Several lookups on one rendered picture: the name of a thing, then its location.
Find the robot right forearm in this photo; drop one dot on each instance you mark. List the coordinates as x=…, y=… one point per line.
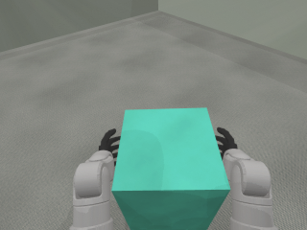
x=251, y=192

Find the carton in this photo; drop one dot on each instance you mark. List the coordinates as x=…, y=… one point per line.
x=169, y=173

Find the robot left forearm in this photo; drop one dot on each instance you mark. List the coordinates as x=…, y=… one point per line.
x=91, y=193

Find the left robot hand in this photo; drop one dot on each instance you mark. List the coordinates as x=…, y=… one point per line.
x=106, y=143

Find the right robot hand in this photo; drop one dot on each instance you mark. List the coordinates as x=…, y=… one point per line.
x=227, y=141

